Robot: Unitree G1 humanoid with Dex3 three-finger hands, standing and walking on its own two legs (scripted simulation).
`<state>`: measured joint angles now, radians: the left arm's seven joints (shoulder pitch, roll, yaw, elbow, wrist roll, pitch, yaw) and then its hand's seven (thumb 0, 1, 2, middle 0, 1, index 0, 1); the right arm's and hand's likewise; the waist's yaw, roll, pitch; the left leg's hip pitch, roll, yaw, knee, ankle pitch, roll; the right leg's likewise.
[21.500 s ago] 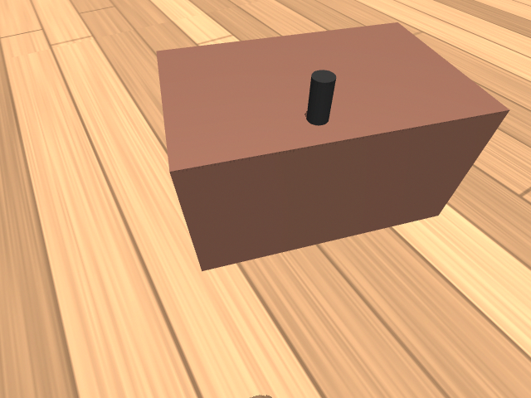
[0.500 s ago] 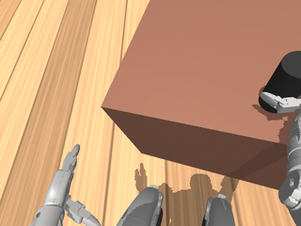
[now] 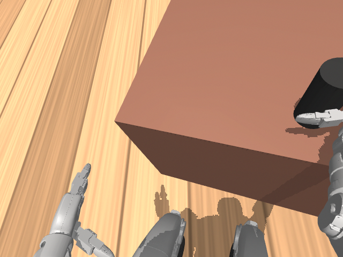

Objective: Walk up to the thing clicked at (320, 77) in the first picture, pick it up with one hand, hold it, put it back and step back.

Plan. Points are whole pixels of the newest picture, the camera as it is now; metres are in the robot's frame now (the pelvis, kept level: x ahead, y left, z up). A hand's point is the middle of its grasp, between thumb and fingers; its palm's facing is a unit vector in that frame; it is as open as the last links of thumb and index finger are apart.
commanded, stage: withdraw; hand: right
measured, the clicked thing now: (324, 97) +0.50 -0.21 +0.02
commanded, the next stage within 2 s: rise in 0.24 s
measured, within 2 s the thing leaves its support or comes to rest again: neither
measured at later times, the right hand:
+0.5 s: hand out of the picture +0.50 -0.30 +0.12, palm faces +0.27 +0.95 -0.18, open 17.2 cm
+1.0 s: hand out of the picture +0.33 -0.30 +0.09, palm faces +0.32 +0.89 -0.33, open 17.2 cm
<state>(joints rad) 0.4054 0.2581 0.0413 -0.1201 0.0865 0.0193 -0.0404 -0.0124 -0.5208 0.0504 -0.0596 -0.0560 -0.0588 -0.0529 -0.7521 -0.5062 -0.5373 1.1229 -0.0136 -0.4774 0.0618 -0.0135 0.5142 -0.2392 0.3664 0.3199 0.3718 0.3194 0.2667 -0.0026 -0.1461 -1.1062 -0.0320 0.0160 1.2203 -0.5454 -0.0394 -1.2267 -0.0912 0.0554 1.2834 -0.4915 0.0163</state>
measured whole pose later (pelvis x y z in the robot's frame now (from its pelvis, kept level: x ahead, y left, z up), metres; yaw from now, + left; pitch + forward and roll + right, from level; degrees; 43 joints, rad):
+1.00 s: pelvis +0.05 -0.01 +0.09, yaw -2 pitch +9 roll +1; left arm 0.39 0.25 0.06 0.24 -0.06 0.11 0.02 -0.01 -0.51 0.08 -0.06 -0.06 -0.05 -0.06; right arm 0.03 -0.38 -0.26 0.36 0.06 0.00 -0.04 -0.01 0.49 -0.07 0.07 0.05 0.06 0.05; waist 0.02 -0.01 -0.12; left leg -0.46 0.03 -0.02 0.74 -0.44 -0.05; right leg -0.56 -0.04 -0.02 0.80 -0.39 0.00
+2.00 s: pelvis +0.02 +0.01 +0.08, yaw -3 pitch +6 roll +0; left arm 0.41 0.19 0.00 0.24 -0.02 -0.03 0.10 -0.01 -0.14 0.38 -0.12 -0.16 -0.12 -0.16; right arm 0.42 -0.25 -0.21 0.14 0.05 -0.06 -0.07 -0.01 0.54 -0.06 0.06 0.05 0.06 0.05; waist -0.02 0.00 -0.06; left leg -0.49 0.03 -0.01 0.84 -0.46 -0.02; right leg -0.56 -0.04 0.00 0.82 -0.36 0.03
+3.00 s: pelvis +0.03 +0.01 +0.07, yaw -3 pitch +8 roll +1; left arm 0.27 0.22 -0.01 0.50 -0.02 -0.07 0.15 0.01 0.90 0.90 -0.20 -0.30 -0.20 -0.30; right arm 0.46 -0.19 0.00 0.04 0.02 0.18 -0.14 -0.01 0.54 -0.06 0.06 0.05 0.06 0.05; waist 0.02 -0.03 -0.09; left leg -0.55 0.01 0.01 0.92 -0.50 -0.02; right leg -0.64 -0.06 0.02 0.93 -0.42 0.03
